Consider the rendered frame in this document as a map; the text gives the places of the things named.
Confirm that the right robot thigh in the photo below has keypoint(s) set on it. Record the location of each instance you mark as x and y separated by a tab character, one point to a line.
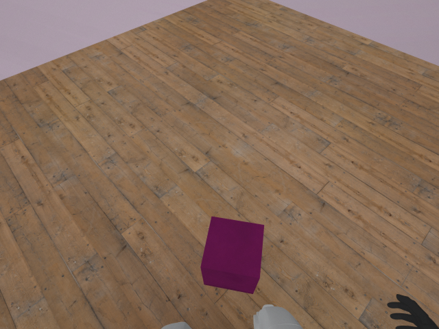
274	317

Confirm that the carton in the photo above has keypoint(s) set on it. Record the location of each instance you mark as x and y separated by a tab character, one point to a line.
232	255

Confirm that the right robot hand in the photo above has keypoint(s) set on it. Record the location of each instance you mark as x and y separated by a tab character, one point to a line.
418	316

